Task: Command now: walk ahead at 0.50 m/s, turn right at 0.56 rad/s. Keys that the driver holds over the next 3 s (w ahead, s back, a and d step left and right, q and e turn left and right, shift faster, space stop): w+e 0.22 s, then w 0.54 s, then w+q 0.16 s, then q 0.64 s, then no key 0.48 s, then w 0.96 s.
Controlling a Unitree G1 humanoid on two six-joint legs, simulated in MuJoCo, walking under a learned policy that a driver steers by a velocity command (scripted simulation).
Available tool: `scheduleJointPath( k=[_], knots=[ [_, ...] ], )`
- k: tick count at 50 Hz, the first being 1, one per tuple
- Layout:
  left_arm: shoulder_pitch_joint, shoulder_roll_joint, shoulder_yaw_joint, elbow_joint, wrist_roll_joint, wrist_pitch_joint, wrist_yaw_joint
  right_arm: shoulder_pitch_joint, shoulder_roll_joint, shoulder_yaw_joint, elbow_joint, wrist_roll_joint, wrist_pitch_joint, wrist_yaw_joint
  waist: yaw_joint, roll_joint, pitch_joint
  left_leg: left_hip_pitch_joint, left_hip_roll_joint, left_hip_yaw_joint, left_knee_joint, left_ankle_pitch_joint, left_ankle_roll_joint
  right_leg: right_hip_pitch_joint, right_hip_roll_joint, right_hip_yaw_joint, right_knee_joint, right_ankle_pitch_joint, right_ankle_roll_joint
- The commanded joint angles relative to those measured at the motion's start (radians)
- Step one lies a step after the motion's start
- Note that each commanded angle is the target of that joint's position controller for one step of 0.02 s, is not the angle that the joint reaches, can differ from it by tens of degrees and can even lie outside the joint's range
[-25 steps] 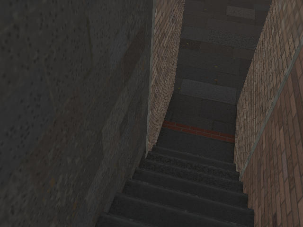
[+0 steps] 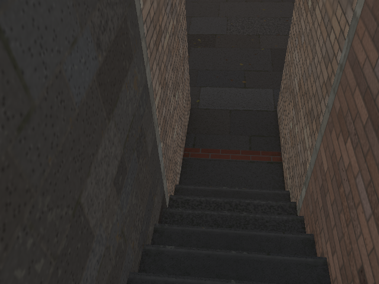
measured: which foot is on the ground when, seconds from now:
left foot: up 0.00-0.14, down 0.16-0.66, up 0.68-1.00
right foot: down 0.00-0.16, up 0.18-0.64, down 0.66-1.00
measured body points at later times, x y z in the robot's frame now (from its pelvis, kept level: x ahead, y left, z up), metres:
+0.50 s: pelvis +0.25 +0.04 -0.20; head +0.25 +0.05 +0.25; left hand +0.42 +0.27 -0.33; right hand +0.06 -0.16 -0.33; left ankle +0.15 +0.12 -0.88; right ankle +0.38 -0.12 -0.87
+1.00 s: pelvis +0.48 -0.01 -0.38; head +0.46 -0.02 +0.07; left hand +0.45 +0.24 -0.52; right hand +0.50 -0.27 -0.52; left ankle +0.70 +0.12 -1.03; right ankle +0.41 -0.05 -1.06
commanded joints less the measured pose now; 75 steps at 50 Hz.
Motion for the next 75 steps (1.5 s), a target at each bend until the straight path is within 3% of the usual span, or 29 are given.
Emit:
scheduleJointPath(
  k=[1,5,7,8,9,10,13,14,16,19,24,30,33,34,35,37,38,40,41,43,46,50,55,59,61,62,66,70,75],
  knots=[
    [-0.026,0.117,0.035,-0.050,0.018,-0.017,-0.007,-0.097,-0.058,0.000,-0.070,0.016,-0.030,-0.009,0.007,-0.101,0.160,0.116,-0.066,0.067,-0.186,-0.008,-0.008,-0.156,-0.125,0.280,-0.090,0.699,-0.047],
    [-0.002,0.058,0.022,0.004,0.045,0.012,-0.005,0.129,-0.023,0.008,-0.032,0.047,-0.061,-0.013,-0.012,-0.115,0.110,0.436,-0.039,0.073,-0.406,0.166,-0.004,-0.152,-0.048,0.218,0.219,0.630,-0.041],
    [-0.021,0.121,0.033,0.011,0.053,0.044,0.018,0.280,-0.092,-0.019,0.027,0.060,-0.071,-0.024,-0.059,-0.046,0.132,0.524,0.092,0.014,-0.762,0.278,0.026,-0.090,-0.055,0.163,0.512,0.561,-0.053],
    [-0.075,0.118,0.044,-0.005,0.037,0.039,-0.002,0.473,-0.148,-0.042,0.072,0.052,-0.062,-0.022,-0.144,0.036,-0.002,0.947,0.135,0.029,-0.472,0.397,0.045,-0.403,-0.028,0.074,0.806,0.179,-0.036],
    [0.090,0.088,0.054,-0.031,-0.052,0.028,0.003,0.544,-0.193,-0.039,0.068,0.023,-0.048,-0.003,-0.089,0.226,-0.194,1.284,0.373,-0.084,-0.056,0.843,0.144,-0.670,0.017,-0.038,1.161,-0.401,0.013],
    [0.112,0.116,0.046,-0.013,-0.042,0.025,0.028,0.578,-0.140,-0.034,0.069,0.030,-0.047,0.032,-0.127,0.174,-0.269,1.368,0.431,-0.149,0.003,0.518,0.211,-0.873,-0.079,-0.069,1.228,-0.347,-0.017],
    [-0.176,0.144,0.052,-0.057,0.084,0.057,0.020,0.481,-0.147,-0.054,0.049,0.054,-0.067,0.004,-0.139,0.119,0.005,0.779,0.420,-0.378,-0.311,-0.516,0.387,-0.958,-0.195,-0.148,1.088,0.003,-0.006],
    [-0.296,0.164,0.069,-0.067,0.073,0.062,0.018,0.401,-0.056,-0.013,0.034,0.033,-0.078,-0.007,-0.104,-0.085,0.161,0.523,0.315,-0.242,-0.309,-0.400,0.310,-0.888,-0.213,-0.021,0.802,0.257,0.024],
    [-0.264,0.122,0.065,-0.044,0.042,0.065,0.006,0.402,-0.017,0.010,0.057,0.047,-0.099,-0.011,-0.026,-0.047,0.214,0.176,0.196,-0.055,-0.248,-0.091,0.209,-0.599,-0.192,-0.048,0.397,0.471,0.065],
    [-0.156,0.055,0.049,0.037,0.058,0.079,-0.015,0.436,-0.135,-0.019,0.089,0.045,-0.099,-0.003,-0.008,0.150,0.029,0.182,0.190,-0.010,-0.180,0.187,0.170,-0.283,-0.134,-0.223,0.382,0.684,0.056],
    [-0.517,0.088,0.042,-0.077,0.031,0.033,-0.020,0.501,-0.018,0.013,0.103,0.047,-0.101,-0.027,-0.102,0.024,0.126,0.293,0.100,-0.053,0.017,-0.464,0.161,-0.487,-0.150,-0.162,-0.095,1.104,0.051],
    [-0.596,0.095,0.017,-0.134,0.003,0.031,-0.036,0.597,-0.036,0.009,0.173,0.010,-0.052,-0.017,-0.222,0.032,0.246,0.293,0.086,-0.042,0.212,-0.248,0.191,-0.253,-0.179,-0.295,-0.389,0.828,0.072],
    [-0.179,0.177,0.057,0.025,0.015,0.035,-0.034,0.612,-0.053,0.008,0.203,0.010,-0.016,-0.028,-0.093,0.024,0.092,0.224,0.043,-0.024,0.753,-0.083,0.196,0.187,-0.271,-0.240,-0.669,0.863,0.004],
    [0.004,0.232,0.075,0.062,0.016,0.042,-0.033,0.546,-0.029,-0.006,0.185,0.015,-0.021,-0.013,0.010,-0.126,-0.021,-0.092,-0.115,0.090,1.243,-0.965,0.177,0.507,-0.410,-0.114,-0.496,1.232,-0.082],
    [0.007,0.223,0.053,0.064,0.012,0.053,-0.050,0.678,-0.013,-0.003,0.135,0.058,-0.034,-0.018,-0.108,-0.118,-0.229,-0.288,-0.091,0.054,1.343,-1.317,0.173,0.752,-0.571,-0.019,-0.087,1.437,-0.092],
    [-0.027,0.258,0.088,0.042,0.002,0.060,-0.035,0.503,-0.060,0.003,0.083,0.008,-0.043,-0.015,-0.023,-0.164,-0.131,-0.573,-0.024,0.023,1.220,-1.120,0.150,0.563,-0.635,0.258,-0.402,0.310,-0.282],
    [-0.097,0.174,0.063,0.016,0.010,0.066,-0.027,0.411,-0.109,-0.016,0.078,-0.016,-0.030,-0.011,-0.060,-0.031,0.019,-0.534,-0.026,0.040,1.168,-1.025,0.133,0.324,-0.557,0.217,-0.493,0.078,-0.220],
    [-0.198,0.101,0.017,-0.011,0.047,0.035,-0.015,0.398,-0.032,-0.007,0.080,-0.011,-0.021,0.006,-0.159,0.036,0.201,-0.288,-0.003,-0.049,0.681,-0.578,0.065,-0.192,-0.485,0.073,-0.510,0.167,-0.121],
    [-0.253,0.112,0.020,-0.031,0.024,0.023,-0.007,0.340,0.018,0.004,0.068,-0.036,-0.007,0.009,-0.179,0.029,0.247,-0.076,-0.007,-0.017,0.489,-0.479,0.015,-0.425,-0.442,-0.021,-0.540,0.247,-0.084],
    [-0.151,0.200,0.051,0.009,0.029,0.004,-0.004,0.484,0.056,0.008,0.139,-0.033,0.010,0.011,-0.194,-0.097,0.133,-0.010,-0.031,0.012,0.619,-0.355,0.010,-0.374,-0.463,0.006,-0.437,0.505,-0.116],
    [-0.186,0.103,0.031,0.031,-0.017,-0.029,-0.001,0.291,-0.014,-0.011,0.040,-0.001,-0.005,0.030,-0.193,-0.106,0.175,0.002,-0.031,-0.030,0.172,0.142,0.046,-0.383,-0.363,-0.126,-0.333,0.332,-0.012],
    [-0.097,0.105,0.025,0.042,0.005,-0.018,0.011,0.208,0.008,-0.004,0.014,-0.020,-0.009,0.029,-0.126,-0.080,0.160,0.058,-0.069,0.023,0.069,0.233,0.075,-0.284,-0.381,-0.179,-0.133,0.492,0.014],
    [-0.022,0.130,0.028,0.053,0.031,0.013,0.045,0.031,0.005,0.022,-0.063,0.033,-0.027,0.037,-0.012,-0.094,0.246,0.097,-0.045,0.152,-0.292,0.120,0.066,-0.150,-0.356,-0.214,0.100,0.581,0.014],
    [-0.106,0.165,0.030,0.022,0.043,0.043,0.056,0.470,-0.107,-0.020,0.083,0.018,-0.016,0.039,-0.184,-0.106,0.011,0.600,-0.042,0.239,-0.341,0.009,0.160,-0.145,-0.382,-0.205,0.560,0.981,-0.005],
    [-0.010,0.066,0.023,-0.050,-0.011,0.035,0.047,0.554,-0.207,-0.042,0.078,0.005,-0.016,0.038,-0.149,0.234,-0.164,1.190,0.319,-0.117,0.000,1.029,0.345,-0.778,-0.131,-0.310,1.337,-0.386,0.100],
    [-0.122,0.124,0.018,-0.118,0.018,0.031,0.041,0.530,-0.198,-0.041,0.020,0.064,0.011,0.029,-0.197,0.123,-0.233,1.158,0.349,-0.219,-0.083,0.878,0.401,-0.918,-0.159,-0.261,1.334,-0.301,0.119],
    [-0.306,0.101,-0.005,-0.199,0.065,0.084,0.045,0.322,-0.124,-0.002,-0.064,0.044,0.048,-0.027,-0.078,-0.080,-0.066,0.544,0.253,-0.275,-0.281,0.023,0.410,-0.896,-0.195,-0.178,1.090,0.244,0.185],
    [-0.438,0.029,-0.030,-0.281,0.077,0.127,0.041,0.307,-0.065,0.043,-0.079,0.052,0.014,-0.044,-0.065,0.004,-0.067,0.313,0.083,-0.196,-0.172,0.126,0.237,-0.824,-0.135,-0.233,0.884,0.510,0.244],
    [-0.529,0.084,-0.010,-0.331,0.073,0.139,0.054,0.344,-0.085,0.040,-0.146,0.028,0.039,-0.056,-0.112,0.073,-0.093,0.455,0.081,-0.334,-0.177,0.003,0.125,-0.904,-0.133,-0.162,0.862,0.512,0.282]
  ],
)
Next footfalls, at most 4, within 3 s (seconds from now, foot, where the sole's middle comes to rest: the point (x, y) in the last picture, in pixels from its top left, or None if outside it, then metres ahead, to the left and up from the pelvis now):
0.16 left None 0.19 0.11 -0.91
0.66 right None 0.45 -0.06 -1.10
1.18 left None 0.71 0.04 -1.29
1.94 right None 0.67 -0.16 -1.29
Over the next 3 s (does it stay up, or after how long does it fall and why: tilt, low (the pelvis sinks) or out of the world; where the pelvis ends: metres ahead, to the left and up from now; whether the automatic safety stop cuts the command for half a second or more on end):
stays up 0.94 -0.05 -0.72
